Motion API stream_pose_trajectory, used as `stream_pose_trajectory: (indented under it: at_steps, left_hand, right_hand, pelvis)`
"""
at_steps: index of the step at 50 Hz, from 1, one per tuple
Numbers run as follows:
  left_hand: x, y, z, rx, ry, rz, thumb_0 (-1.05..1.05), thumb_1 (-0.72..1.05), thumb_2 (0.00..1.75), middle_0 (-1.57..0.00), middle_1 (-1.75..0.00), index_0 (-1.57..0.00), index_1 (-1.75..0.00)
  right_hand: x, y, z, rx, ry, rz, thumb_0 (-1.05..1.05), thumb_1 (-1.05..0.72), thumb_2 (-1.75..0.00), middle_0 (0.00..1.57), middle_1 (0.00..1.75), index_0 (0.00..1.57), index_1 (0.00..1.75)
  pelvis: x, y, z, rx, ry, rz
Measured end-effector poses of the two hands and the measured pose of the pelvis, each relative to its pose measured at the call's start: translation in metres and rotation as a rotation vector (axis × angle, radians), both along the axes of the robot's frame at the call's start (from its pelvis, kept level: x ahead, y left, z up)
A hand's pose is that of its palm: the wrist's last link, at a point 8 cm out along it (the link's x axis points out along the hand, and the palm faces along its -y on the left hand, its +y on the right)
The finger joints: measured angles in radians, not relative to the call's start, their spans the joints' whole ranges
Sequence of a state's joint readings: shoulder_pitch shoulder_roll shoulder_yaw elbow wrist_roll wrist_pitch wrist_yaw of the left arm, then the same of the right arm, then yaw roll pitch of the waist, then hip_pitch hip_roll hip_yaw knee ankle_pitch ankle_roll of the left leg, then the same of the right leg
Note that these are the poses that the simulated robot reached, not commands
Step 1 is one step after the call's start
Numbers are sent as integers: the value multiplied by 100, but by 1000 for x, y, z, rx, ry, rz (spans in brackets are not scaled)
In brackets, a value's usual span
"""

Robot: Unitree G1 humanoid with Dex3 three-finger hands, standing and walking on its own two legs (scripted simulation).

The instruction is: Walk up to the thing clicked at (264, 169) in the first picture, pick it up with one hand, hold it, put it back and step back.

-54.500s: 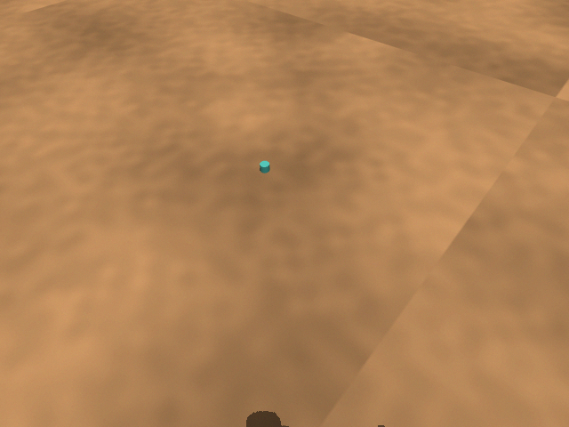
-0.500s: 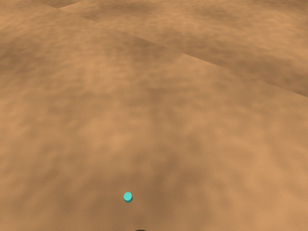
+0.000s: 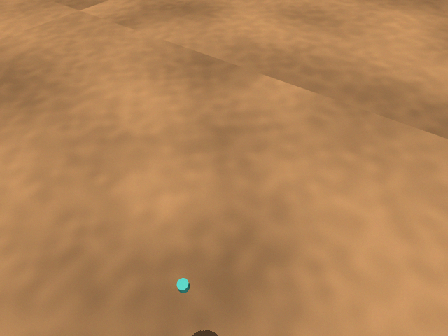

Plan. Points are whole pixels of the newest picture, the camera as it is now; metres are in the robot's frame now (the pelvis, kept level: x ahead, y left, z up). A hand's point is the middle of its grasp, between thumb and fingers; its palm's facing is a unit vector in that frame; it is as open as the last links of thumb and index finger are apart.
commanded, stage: stand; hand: left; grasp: from above
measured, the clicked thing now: (183, 285) +0.44 +0.21 -0.76
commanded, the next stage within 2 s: step back in 1.36 s
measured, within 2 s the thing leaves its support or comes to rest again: neither
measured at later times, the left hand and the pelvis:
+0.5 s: hand out of the picture +0.09 +0.24 -0.15, palm faces +0.02 -0.94 -0.34, open 7.4 cm; pelvis +0.02 +0.00 +0.00, yaw +0 degrees
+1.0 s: hand out of the picture +0.09 +0.24 -0.15, palm faces +0.00 -0.94 -0.34, open 7.4 cm; pelvis +0.01 -0.01 +0.00, yaw +0 degrees
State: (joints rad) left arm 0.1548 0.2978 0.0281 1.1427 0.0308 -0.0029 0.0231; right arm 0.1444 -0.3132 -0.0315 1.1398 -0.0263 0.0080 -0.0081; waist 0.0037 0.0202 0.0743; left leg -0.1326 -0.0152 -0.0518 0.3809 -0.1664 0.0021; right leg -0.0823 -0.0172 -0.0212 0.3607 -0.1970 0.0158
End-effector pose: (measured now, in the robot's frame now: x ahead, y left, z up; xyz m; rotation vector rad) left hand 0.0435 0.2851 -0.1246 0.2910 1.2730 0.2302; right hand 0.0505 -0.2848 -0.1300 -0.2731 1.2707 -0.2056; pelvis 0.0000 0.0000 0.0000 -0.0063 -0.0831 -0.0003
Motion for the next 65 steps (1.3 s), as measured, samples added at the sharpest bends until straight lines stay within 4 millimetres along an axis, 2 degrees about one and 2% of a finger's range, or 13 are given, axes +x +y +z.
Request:
stream_pose_trajectory:
  at_steps: [8,18,29,65]
  left_hand:
    - [15,-3,0,-10,-8,-2,1,91,90,-20,-30,-21,-30]
    - [34,-3,4,-8,-31,-5,1,91,90,-20,-30,-21,-30]
    - [44,-1,8,1,-52,-11,1,91,90,-20,-30,-21,-30]
    - [34,-6,10,8,-46,-34,1,91,90,-20,-30,-21,-29]
  right_hand:
    - [7,-1,1,-2,7,7,1,-90,-90,20,30,20,30]
    - [27,-2,3,-5,-22,20,1,-90,-90,20,30,20,30]
    - [40,-6,6,-12,-51,27,1,-90,-90,20,30,20,30]
    - [22,-20,6,-9,-22,21,1,-90,-90,20,30,20,30]
  pelvis:
    - [8,-2,1,1,8,-3]
    - [15,-2,2,5,13,-6]
    - [18,-3,3,5,13,-6]
    - [12,-12,3,7,18,-4]
